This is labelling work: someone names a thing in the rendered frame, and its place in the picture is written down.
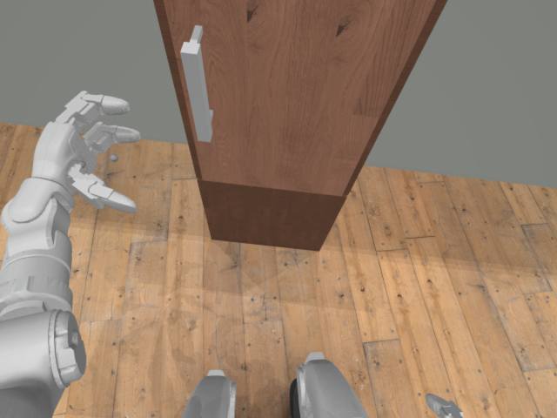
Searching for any left robot upper arm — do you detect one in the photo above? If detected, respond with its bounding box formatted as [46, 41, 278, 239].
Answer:
[0, 309, 86, 418]

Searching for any robot left hand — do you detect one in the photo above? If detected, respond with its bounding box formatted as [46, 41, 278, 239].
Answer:
[31, 91, 142, 213]

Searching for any robot left shin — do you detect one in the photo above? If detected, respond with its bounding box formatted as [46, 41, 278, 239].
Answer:
[207, 369, 225, 377]

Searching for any cupboard door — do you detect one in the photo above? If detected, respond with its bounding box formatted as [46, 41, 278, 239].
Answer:
[164, 0, 436, 196]

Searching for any handle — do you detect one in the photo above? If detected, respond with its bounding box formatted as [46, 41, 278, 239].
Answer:
[180, 25, 213, 142]

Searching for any left robot forearm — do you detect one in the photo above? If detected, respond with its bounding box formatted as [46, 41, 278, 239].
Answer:
[0, 178, 76, 321]

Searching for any robot right hand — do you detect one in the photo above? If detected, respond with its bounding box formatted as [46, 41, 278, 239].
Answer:
[426, 394, 464, 418]

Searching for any left robot thigh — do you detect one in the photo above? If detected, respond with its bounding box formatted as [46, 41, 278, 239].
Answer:
[181, 375, 237, 418]

